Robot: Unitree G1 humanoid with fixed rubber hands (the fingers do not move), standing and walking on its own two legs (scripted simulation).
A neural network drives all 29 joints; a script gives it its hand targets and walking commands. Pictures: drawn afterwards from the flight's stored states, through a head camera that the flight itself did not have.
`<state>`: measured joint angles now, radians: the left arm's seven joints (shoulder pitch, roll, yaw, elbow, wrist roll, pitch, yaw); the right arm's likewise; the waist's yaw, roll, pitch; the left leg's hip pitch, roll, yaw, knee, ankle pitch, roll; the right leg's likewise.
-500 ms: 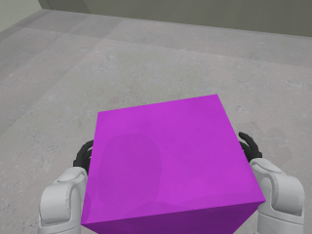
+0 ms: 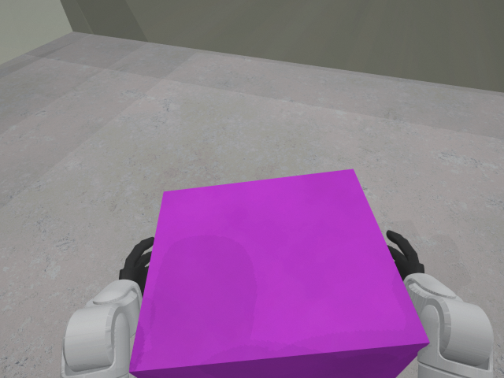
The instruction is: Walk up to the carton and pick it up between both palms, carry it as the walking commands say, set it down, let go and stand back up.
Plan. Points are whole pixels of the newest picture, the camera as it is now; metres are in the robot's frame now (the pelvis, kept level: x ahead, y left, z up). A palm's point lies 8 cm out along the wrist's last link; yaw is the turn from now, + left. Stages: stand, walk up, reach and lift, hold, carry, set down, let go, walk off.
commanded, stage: carry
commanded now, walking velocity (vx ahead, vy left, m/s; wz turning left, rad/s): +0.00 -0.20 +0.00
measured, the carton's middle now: (271, 299) +0.26 -0.02 +0.01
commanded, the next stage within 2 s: none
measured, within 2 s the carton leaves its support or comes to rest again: neither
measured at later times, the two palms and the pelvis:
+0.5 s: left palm (181, 349) +0.18 +0.10 +0.07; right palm (497, 333) +0.17 -0.29 +0.08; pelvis -0.07 -0.08 +0.00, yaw -2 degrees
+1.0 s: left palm out of the picture +0.13 -0.07 +0.06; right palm out of the picture +0.12 -0.45 +0.05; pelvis -0.12 -0.24 -0.01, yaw -1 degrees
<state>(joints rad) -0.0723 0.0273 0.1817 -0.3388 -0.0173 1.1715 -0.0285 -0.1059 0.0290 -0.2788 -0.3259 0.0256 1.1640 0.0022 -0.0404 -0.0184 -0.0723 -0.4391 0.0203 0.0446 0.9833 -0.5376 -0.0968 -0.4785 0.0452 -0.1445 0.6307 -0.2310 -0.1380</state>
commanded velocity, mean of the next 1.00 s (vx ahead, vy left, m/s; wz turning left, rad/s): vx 0.00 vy -0.20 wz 0.00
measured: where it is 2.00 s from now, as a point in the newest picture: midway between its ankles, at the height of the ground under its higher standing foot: outside the picture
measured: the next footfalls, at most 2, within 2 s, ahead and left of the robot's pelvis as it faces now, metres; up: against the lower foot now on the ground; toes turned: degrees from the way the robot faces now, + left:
left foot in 0.12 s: -0.01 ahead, +0.10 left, +0.00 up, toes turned +5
right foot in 0.48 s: +0.01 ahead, -0.15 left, +0.00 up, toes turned -5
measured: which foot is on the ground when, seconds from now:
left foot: up 0.00-0.10, down 0.12-0.48, up 0.50-0.76, down 0.78-0.94, up 0.96-1.00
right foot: down 0.00-0.14, up 0.16-0.46, down 0.48-0.74, up 0.76-0.92, down 0.94-1.00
